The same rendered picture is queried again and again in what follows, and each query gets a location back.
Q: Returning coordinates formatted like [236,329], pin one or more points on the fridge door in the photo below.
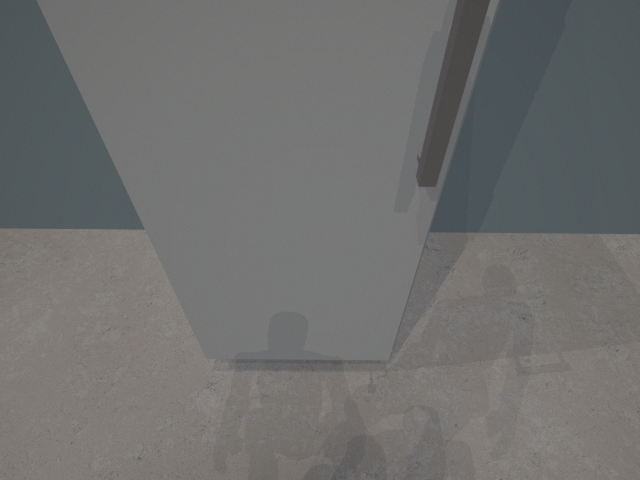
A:
[270,149]

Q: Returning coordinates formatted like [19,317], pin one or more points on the handle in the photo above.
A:
[464,35]

